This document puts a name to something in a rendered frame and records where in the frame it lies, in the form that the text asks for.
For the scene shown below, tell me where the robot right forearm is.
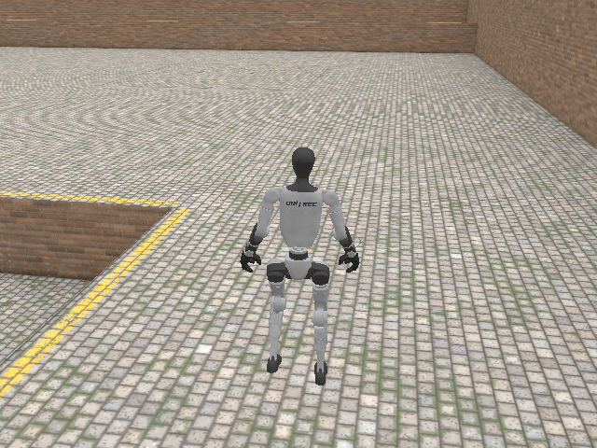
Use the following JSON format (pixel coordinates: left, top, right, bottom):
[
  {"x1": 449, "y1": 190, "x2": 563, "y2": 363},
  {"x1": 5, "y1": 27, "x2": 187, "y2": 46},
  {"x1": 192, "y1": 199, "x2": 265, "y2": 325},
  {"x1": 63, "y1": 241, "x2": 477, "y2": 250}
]
[{"x1": 339, "y1": 226, "x2": 357, "y2": 258}]

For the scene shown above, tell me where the robot left hand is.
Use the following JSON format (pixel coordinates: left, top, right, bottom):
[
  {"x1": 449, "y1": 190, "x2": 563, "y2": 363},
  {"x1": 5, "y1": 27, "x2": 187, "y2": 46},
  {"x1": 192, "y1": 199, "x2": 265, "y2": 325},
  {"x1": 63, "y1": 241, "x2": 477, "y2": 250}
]
[{"x1": 240, "y1": 252, "x2": 261, "y2": 273}]

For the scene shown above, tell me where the left robot upper arm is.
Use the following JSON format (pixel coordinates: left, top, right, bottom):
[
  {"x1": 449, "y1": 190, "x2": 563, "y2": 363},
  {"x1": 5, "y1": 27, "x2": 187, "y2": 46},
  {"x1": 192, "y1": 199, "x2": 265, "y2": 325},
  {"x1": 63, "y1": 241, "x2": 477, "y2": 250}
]
[{"x1": 255, "y1": 187, "x2": 283, "y2": 238}]

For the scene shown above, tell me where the right robot upper arm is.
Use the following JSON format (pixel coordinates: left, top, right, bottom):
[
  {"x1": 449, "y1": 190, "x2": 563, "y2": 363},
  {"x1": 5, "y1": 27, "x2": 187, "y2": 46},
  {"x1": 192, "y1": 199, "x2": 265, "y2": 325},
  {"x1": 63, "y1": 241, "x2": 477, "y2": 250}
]
[{"x1": 321, "y1": 189, "x2": 348, "y2": 240}]

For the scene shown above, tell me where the robot left forearm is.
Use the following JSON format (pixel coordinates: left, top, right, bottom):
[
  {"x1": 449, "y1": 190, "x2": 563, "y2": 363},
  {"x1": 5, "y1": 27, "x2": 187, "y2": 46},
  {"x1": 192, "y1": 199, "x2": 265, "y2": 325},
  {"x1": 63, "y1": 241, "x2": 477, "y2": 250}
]
[{"x1": 243, "y1": 223, "x2": 263, "y2": 257}]

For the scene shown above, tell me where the robot right hand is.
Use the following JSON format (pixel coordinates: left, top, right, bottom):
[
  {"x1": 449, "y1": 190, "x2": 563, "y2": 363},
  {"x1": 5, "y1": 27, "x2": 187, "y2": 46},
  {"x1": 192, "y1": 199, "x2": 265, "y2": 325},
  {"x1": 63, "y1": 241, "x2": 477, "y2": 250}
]
[{"x1": 339, "y1": 253, "x2": 360, "y2": 273}]

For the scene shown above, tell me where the right robot thigh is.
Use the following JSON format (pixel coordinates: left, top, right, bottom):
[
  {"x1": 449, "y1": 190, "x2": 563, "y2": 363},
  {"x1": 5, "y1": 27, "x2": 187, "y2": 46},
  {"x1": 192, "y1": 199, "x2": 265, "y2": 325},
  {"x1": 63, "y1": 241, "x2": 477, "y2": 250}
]
[{"x1": 311, "y1": 261, "x2": 330, "y2": 327}]

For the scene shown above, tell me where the right robot foot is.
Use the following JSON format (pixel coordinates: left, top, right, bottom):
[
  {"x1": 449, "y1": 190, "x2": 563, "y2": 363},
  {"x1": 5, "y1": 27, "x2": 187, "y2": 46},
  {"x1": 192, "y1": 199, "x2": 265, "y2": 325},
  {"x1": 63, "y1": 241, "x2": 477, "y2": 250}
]
[{"x1": 314, "y1": 362, "x2": 327, "y2": 385}]

